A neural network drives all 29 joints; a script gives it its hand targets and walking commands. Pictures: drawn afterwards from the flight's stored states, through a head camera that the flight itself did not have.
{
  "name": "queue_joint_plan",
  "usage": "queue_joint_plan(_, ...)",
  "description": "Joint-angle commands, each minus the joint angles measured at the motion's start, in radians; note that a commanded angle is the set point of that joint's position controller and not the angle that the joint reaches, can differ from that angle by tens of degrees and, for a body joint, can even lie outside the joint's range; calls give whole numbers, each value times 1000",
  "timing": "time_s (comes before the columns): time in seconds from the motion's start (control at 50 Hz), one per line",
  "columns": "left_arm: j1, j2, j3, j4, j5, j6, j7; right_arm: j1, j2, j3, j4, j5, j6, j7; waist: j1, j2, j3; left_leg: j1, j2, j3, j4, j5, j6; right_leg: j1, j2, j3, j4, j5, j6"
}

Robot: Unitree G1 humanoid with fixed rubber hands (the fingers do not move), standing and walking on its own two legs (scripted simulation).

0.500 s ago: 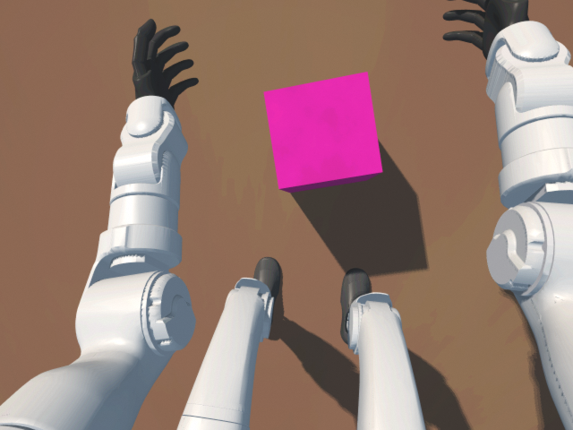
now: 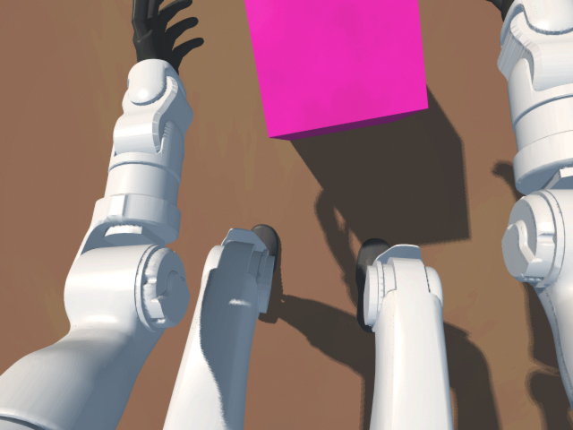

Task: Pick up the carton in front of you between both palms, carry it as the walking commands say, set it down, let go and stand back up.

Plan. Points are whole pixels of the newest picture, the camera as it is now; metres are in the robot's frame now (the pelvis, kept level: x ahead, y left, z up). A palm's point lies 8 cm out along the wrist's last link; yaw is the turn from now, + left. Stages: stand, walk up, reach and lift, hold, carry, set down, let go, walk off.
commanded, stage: reach and lift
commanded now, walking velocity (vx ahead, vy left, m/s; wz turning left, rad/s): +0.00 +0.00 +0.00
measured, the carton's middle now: (333, 65) +0.54 -0.02 -0.37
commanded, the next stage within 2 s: none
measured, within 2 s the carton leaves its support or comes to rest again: leaves its support in 1.18 s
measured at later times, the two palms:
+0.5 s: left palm (209, 74) +0.52 +0.17 -0.30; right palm (462, 30) +0.57 -0.19 -0.30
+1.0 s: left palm (224, 67) +0.53 +0.14 -0.29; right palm (443, 29) +0.57 -0.16 -0.29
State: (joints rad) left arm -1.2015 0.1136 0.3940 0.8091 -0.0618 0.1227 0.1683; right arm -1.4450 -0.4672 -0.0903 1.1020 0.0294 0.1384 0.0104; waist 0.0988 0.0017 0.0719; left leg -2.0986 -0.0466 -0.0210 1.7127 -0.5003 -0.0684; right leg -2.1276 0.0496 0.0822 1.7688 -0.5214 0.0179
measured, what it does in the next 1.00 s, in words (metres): lowers itself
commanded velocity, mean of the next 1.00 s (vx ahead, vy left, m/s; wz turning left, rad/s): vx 0.00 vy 0.00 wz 0.00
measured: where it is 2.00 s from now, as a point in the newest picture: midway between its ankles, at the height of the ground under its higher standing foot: (312, 292)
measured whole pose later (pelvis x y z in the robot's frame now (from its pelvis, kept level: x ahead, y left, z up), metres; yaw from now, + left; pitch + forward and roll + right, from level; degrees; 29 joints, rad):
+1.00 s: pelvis -0.03 +0.00 -0.12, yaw +1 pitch +35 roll +5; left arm -1.57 0.15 0.40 1.06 -0.06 0.13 0.19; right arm -1.78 -0.46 0.05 1.32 0.07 0.15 -0.01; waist 0.06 0.05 0.48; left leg -2.20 -0.06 -0.01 2.15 -0.56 -0.09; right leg -2.24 0.02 0.07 2.22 -0.59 -0.01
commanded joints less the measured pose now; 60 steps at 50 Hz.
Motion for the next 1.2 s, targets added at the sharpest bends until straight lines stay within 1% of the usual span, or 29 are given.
queue_joint_plan(0.0,-268,149,-41,-75,-57,-6,17,-390,-137,64,-87,66,-8,-9,37,-186,-1220,501,-14,140,4,360,-35,748,-10,-79,-17,383,7)
queue_joint_plan(0.02,-296,156,-49,-63,-67,-3,19,-415,-143,77,-76,77,-5,-9,39,-188,-1203,484,-9,142,25,331,-32,732,-15,-77,0,351,7)
queue_joint_plan(0.04,-326,171,-46,-35,-74,-2,21,-444,-150,98,-58,93,-3,-9,46,-199,-1170,475,-3,145,42,272,-26,693,-20,-72,0,269,9)
queue_joint_plan(0.06,-344,163,-54,-17,-81,2,20,-469,-151,108,-34,97,0,-7,49,-194,-1141,450,2,145,59,263,-25,687,-27,-67,21,264,8)
queue_joint_plan(0.12,-413,188,-64,3,-91,-3,21,-527,-173,123,-12,109,-1,-8,43,-194,-1146,454,9,142,125,265,-18,679,-34,-67,87,262,9)
queue_joint_plan(0.2,-481,208,-66,83,-92,-10,20,-578,-195,138,69,115,-6,-11,39,-174,-1029,438,16,137,188,207,-12,582,-45,-58,134,168,3)
queue_joint_plan(0.24,-500,209,-64,122,-85,-18,13,-586,-193,145,100,118,-13,-5,40,-160,-963,423,18,133,217,195,-10,536,-51,-49,157,148,0)
queue_joint_plan(0.28,-519,215,-66,144,-81,-29,7,-598,-194,151,108,124,-24,-2,37,-148,-925,425,19,128,245,204,-7,501,-53,-45,183,152,-2)
queue_joint_plan(0.3,-531,221,-72,149,-79,-35,6,-607,-195,148,96,129,-30,-2,31,-134,-908,438,19,123,258,214,-5,469,-50,-45,193,157,-4)
queue_joint_plan(0.34,-556,227,-75,148,-74,-49,8,-619,-205,152,80,143,-44,-3,37,-112,-894,434,14,122,282,255,-8,475,-52,-35,220,191,-9)
queue_joint_plan(0.46,-567,213,-122,141,-126,-64,17,-627,-210,183,67,165,-60,-12,13,-130,-945,491,-1,117,338,381,-8,557,-49,-45,285,330,-7)
queue_joint_plan(0.5,-540,201,-133,148,-139,-64,22,-616,-196,197,60,173,-59,-11,14,-141,-982,504,-8,122,347,411,-7,588,-46,-50,296,367,-4)
queue_joint_plan(0.54,-497,196,-132,157,-139,-63,27,-585,-172,205,61,177,-56,-11,24,-152,-1006,499,-13,129,349,425,-7,610,-42,-52,302,392,0)
queue_joint_plan(0.58,-466,193,-119,174,-127,-62,29,-551,-154,201,84,172,-52,-8,31,-150,-962,465,-16,131,346,407,-7,584,-40,-49,300,380,2)
queue_joint_plan(0.64,-459,186,-98,172,-104,-64,26,-531,-139,188,104,155,-51,-4,32,-139,-886,430,-16,128,339,367,-7,521,-41,-44,288,334,-1)
queue_joint_plan(0.7,-477,175,-93,167,-99,-66,22,-545,-137,179,101,142,-53,-6,19,-133,-863,430,-16,124,335,346,-6,491,-41,-44,276,302,-6)
queue_joint_plan(0.76,-520,137,-116,157,-114,-64,16,-574,-105,189,94,142,-52,-6,2,-130,-850,436,-20,122,327,318,-5,482,-39,-46,263,264,-12)
queue_joint_plan(0.82,-577,54,-144,150,-119,-59,6,-617,-18,209,86,143,-48,4,-10,-122,-828,458,-31,120,319,288,-2,475,-32,-49,253,223,-16)
queue_joint_plan(0.84,-586,31,-133,159,-106,-55,2,-629,4,200,87,132,-46,7,-13,-118,-814,468,-36,119,317,277,-2,471,-30,-51,251,209,-17)
queue_joint_plan(0.86,-602,-27,-123,163,-86,-48,-8,-650,66,200,85,121,-39,18,-12,-116,-798,477,-43,118,317,266,0,471,-24,-52,251,196,-18)
queue_joint_plan(0.88,-600,-43,-91,173,-52,-43,-13,-654,104,189,95,102,-32,28,1,-123,-778,482,-48,122,315,252,0,466,-20,-56,251,182,-16)
queue_joint_plan(0.9,-685,-236,-137,133,-49,-32,-52,-700,307,235,71,105,-22,64,-4,-133,-780,470,-59,125,323,252,5,468,-8,-57,254,186,-22)
queue_joint_plan(0.92,-744,-393,-154,137,-30,-15,-97,-718,469,233,82,87,-10,107,-12,-137,-755,450,-69,127,335,240,4,460,3,-65,259,189,-22)
queue_joint_plan(0.94,-795,-531,-169,115,-10,4,-143,-708,621,223,77,66,5,151,-18,-135,-731,432,-79,130,343,226,5,445,13,-71,261,187,-23)
queue_joint_plan(0.98,-831,-690,-172,84,19,43,-217,-641,805,178,56,26,32,216,-29,-119,-688,388,-90,140,348,209,11,405,26,-86,261,187,-29)
queue_joint_plan(1.02,-823,-774,-179,66,25,65,-260,-585,905,147,19,9,46,249,-41,-100,-676,351,-93,145,354,226,16,381,34,-94,268,221,-38)
queue_joint_plan(1.06,-808,-824,-193,53,11,76,-282,-561,956,145,-24,12,52,263,-49,-88,-693,331,-95,144,360,260,21,381,36,-93,276,265,-45)
queue_joint_plan(1.1,-803,-867,-216,39,-14,84,-292,-566,998,166,-71,26,57,265,-53,-89,-752,328,-96,144,366,303,25,416,37,-90,281,320,-49)
queue_joint_plan(1.18,-804,-933,-297,-18,-78,97,-287,-603,1080,243,-212,77,61,252,-44,-124,-983,349,-95,153,371,394,30,576,43,-87,289,464,-46)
